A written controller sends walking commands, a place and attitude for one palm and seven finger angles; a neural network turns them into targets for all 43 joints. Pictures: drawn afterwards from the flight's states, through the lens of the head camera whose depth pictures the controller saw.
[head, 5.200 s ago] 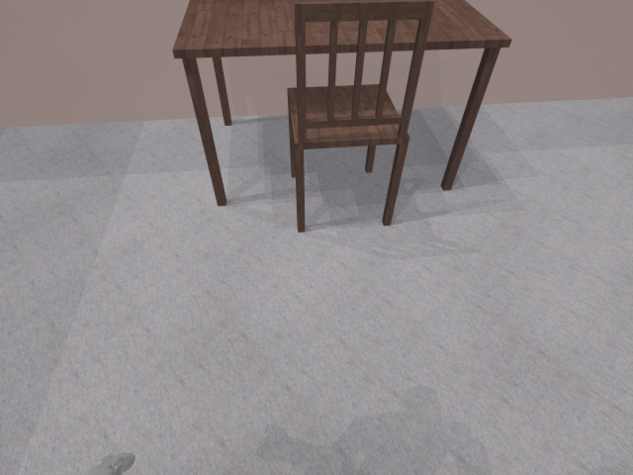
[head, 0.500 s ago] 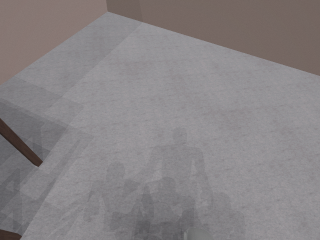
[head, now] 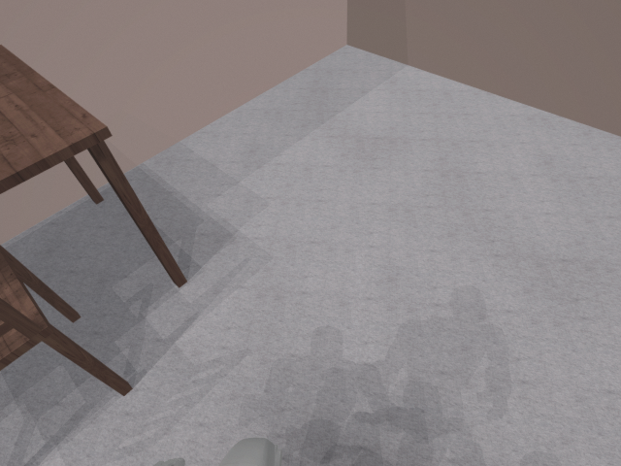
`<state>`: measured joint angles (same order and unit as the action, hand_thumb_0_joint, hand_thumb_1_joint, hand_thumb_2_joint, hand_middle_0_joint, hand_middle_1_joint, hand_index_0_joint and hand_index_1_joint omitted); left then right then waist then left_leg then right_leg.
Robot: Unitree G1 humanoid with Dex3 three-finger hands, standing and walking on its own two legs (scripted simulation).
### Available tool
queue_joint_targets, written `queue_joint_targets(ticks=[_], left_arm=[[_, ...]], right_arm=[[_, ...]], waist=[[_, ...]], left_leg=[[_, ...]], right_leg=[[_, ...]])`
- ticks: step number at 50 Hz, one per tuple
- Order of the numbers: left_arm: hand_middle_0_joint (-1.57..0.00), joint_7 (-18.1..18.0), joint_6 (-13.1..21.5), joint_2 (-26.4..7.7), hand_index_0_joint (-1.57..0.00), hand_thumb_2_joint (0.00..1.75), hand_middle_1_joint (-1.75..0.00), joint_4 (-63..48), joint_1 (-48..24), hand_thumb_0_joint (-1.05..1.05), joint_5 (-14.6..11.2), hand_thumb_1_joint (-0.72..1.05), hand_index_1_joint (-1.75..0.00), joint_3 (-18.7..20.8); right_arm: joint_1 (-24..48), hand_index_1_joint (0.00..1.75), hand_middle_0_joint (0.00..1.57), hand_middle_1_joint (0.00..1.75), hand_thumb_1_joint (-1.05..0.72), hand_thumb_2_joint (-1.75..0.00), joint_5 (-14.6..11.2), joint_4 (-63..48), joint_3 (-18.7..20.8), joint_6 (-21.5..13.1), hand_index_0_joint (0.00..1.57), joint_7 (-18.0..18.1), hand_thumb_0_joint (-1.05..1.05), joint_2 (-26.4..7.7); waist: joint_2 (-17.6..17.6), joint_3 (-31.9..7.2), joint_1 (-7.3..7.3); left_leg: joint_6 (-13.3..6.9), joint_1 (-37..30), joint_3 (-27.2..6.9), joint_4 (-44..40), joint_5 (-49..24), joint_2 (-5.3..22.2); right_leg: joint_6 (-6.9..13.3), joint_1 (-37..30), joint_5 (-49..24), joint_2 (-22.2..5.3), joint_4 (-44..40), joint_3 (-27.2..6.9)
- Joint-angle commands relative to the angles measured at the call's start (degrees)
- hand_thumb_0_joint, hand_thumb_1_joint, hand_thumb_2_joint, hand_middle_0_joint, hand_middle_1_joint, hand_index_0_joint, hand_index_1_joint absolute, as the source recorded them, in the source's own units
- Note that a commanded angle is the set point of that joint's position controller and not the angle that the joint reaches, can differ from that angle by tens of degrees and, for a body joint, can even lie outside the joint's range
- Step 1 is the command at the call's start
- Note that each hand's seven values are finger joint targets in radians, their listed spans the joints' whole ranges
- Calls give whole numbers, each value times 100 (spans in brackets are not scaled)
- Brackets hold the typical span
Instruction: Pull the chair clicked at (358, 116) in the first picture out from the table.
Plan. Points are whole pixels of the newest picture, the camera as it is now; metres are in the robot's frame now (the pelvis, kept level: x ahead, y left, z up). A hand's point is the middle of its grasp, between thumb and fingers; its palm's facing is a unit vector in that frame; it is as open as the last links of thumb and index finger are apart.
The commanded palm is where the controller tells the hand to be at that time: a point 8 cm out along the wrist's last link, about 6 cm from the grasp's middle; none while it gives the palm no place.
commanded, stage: turn to face it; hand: left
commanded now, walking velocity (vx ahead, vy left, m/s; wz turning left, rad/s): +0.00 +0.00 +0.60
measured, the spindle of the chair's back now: out of the picture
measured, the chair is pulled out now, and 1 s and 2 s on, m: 0.00 0.00 0.00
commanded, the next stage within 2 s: take the last steps up to it in 1.30 s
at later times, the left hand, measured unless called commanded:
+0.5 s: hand out of the picture -0.01 +0.28 -0.17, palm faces +0.33 -0.91 -0.26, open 7.4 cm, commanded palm none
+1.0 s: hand out of the picture -0.05 +0.21 -0.15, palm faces +0.56 -0.79 -0.26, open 7.4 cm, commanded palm none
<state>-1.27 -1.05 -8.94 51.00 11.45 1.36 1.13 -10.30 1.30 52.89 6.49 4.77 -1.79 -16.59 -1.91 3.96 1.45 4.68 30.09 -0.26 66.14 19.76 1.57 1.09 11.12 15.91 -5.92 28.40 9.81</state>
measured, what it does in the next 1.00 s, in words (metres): steps on the spot, turning left: left foot, then right foot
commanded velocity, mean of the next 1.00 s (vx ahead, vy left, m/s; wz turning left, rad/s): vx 0.00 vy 0.00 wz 0.57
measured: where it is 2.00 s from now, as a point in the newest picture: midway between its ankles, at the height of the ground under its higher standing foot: outside the picture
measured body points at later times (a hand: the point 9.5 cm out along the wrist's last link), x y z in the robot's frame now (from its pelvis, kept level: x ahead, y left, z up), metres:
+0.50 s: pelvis -0.01 +0.04 +0.00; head +0.03 +0.07 +0.44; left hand -0.02 +0.32 -0.15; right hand +0.16 -0.17 -0.13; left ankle -0.05 +0.14 -0.74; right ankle +0.02 -0.12 -0.67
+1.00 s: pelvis -0.01 +0.01 +0.00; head +0.03 +0.01 +0.44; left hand -0.08 +0.25 -0.13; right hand +0.20 -0.19 -0.16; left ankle -0.11 +0.12 -0.67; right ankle +0.05 -0.10 -0.74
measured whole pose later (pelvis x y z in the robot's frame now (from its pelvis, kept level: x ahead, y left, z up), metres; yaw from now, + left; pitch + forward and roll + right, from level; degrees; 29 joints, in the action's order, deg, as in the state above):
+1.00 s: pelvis -0.01 +0.01 +0.00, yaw +36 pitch -1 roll +1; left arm -1.2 -0.9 -10.5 50.4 12.2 1.6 0.8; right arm -11.3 1.0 54.8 5.3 5.4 -1.8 -15.9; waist -1.4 4.9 1.0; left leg 4.9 25.8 0.5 59.9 22.5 3.1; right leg -0.9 10.6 16.7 -8.1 29.0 13.1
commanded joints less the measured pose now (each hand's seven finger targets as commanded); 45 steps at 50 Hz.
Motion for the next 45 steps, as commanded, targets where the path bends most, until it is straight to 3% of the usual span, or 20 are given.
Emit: queue_joint_targets(ticks=[1,7,10,11,12,13,14,17,19,26,30,32,33,34,35,36,37,39,41,45], left_arm=[[-20,-64,131,-1318,-20,90,-30,-328,290,0,17,90,-30,377],[-20,-37,80,-1585,-20,90,-30,-217,524,0,50,90,-30,479],[-20,-17,45,-1605,-20,90,-30,-162,381,0,19,90,-30,509],[-20,-3,19,-1554,-20,90,-30,-193,341,0,-32,90,-30,513],[-20,28,-8,-1309,-20,90,-30,-338,362,0,-77,90,-30,481],[-20,53,-32,-962,-20,90,-30,-620,-21,0,-72,90,-30,344],[-20,25,-93,-1151,-20,90,-30,-658,-280,0,-26,90,-30,357],[-20,53,-100,-1119,-20,90,-30,-419,-309,0,-44,90,-30,413],[-20,86,-87,-1130,-20,90,-30,-328,-85,0,-54,90,-30,411],[-20,41,-70,-1040,-20,90,-30,-543,-526,0,-89,90,-30,359],[-20,20,-13,-1016,-20,90,-30,-547,-295,0,-132,90,-30,335],[-20,7,49,-1054,-20,90,-30,-478,37,0,-140,90,-30,363],[-20,-16,115,-1235,-20,90,-30,-439,306,0,-116,90,-30,400],[-20,-81,193,-1812,-20,90,-30,-437,433,0,-15,90,-30,510],[-20,-95,172,-2125,-20,90,-30,-481,451,0,-13,90,-30,537],[-20,-100,130,-1938,-20,90,-30,-522,323,0,-35,90,-30,474],[-20,-109,154,-1588,-20,90,-30,-574,-67,0,-47,90,-30,436],[-20,-53,128,-1310,-20,90,-30,-683,-500,0,-57,90,-30,310],[-20,-51,160,-1214,-20,90,-30,-658,-396,0,-49,90,-30,282],[-20,-73,152,-1296,-20,90,-30,-455,144,0,-17,90,-30,314]], right_arm=[[468,30,20,30,-90,-90,-10,-488,-28,-92,20,-20,0,-218],[674,30,20,30,-90,-90,-70,-581,-168,-207,20,0,0,-127],[269,30,20,30,-90,-90,-78,-517,-154,-279,20,22,0,-228],[-49,30,20,30,-90,-90,-61,-437,-106,-323,20,21,0,-405],[-407,30,20,30,-90,-90,-27,-375,29,-392,20,52,0,-974],[-717,30,20,30,-90,-90,-58,-304,156,-379,20,107,0,-1500],[-907,30,20,30,-90,-90,-58,-159,118,-341,20,127,0,-1418],[-93,30,20,30,-90,-90,-26,-338,-29,-385,20,239,0,-926],[131,30,20,30,-90,-90,-36,-423,-72,-415,20,229,0,-828],[-212,30,20,30,-90,-90,-5,-343,-4,-381,20,216,0,-875],[36,30,20,30,-90,-90,3,-434,33,-334,20,203,0,-924],[150,30,20,30,-90,-90,-28,-477,46,-322,20,195,0,-859],[145,30,20,30,-90,-90,-69,-506,32,-330,20,178,0,-712],[-109,30,20,30,-90,-90,-124,-566,-46,-342,20,144,0,-244],[-48,30,20,30,-90,-90,-89,-700,-35,-306,20,157,0,-274],[4,30,20,30,-90,-90,-50,-669,18,-248,20,151,0,-408],[-31,30,20,30,-90,-90,-17,-491,27,-178,20,116,0,-438],[-168,30,20,30,-90,-90,9,-315,35,-123,20,32,0,-386],[-282,30,20,30,-90,-90,-3,-240,-7,-121,20,-3,0,-304],[110,30,20,30,-90,-90,-22,-309,-49,-92,20,-6,0,-252]], waist=[[1209,-178,-303],[1487,-629,-486],[1446,-881,-259],[998,-1044,-76],[-385,-1317,149],[-1683,-1171,350],[-952,-1166,391],[-899,-611,77],[-760,-600,-67],[-720,-658,107],[-858,-719,-40],[-738,-802,-228],[-322,-930,-362],[1371,-1166,-368],[1837,-1115,-394],[1182,-910,-328],[1461,-556,-181],[1212,-89,40],[1326,-159,44],[1325,-190,-203]], left_leg=[[48,301,225,-597,250,101],[-96,-493,617,-2200,625,57],[-218,-1270,704,-3443,-19,37],[-300,-2094,575,-4222,-861,84],[-752,-3207,-830,-4592,-2250,1089],[-1463,-3558,-2228,-4558,-4681,2277],[-1753,-3366,-1821,-4362,-4714,2392],[-1426,-2559,-1226,-4459,-3840,1465],[-1286,-2478,-929,-4439,-3848,1134],[-1468,-2527,-1548,-4406,-3510,1127],[-1372,-1996,-1881,-4132,-3535,965],[-1152,-1560,-1874,-3821,-3117,740],[-875,-1088,-1719,-3384,-2311,457],[-374,63,-799,-2095,-167,-296],[-167,384,-397,-787,1628,-541],[-238,255,-608,32,1427,-298],[-236,246,-679,320,1027,-135],[-134,311,-346,700,251,-23],[-53,315,-167,591,-13,4],[30,246,45,-58,149,91]], right_leg=[[464,-536,-1436,-1363,-1037,-818],[554,-931,-2695,-1633,-468,-546],[271,-800,-2666,-1595,149,-213],[0,-277,-2268,-1450,758,31],[-419,985,-725,-871,1957,286],[-752,2429,2300,-232,2999,-7],[-643,2409,2128,-297,3544,-548],[-700,2372,1074,-237,3869,-870],[-736,2150,755,-124,3740,-812],[-783,1793,964,130,2479,-904],[-692,825,772,420,1222,-797],[-643,12,-46,458,167,-735],[-600,-737,-651,148,-667,-974],[-148,-1776,-1269,-1405,-1165,-2392],[514,-1240,-2269,-2520,-1140,-3177],[684,-612,-1818,-2330,-1098,-2629],[514,-93,-1040,-1947,-1315,-2325],[272,162,-715,-1318,-1239,-1429],[206,-69,-1289,-1155,-1096,-910],[358,-425,-1728,-1323,-1022,-700]])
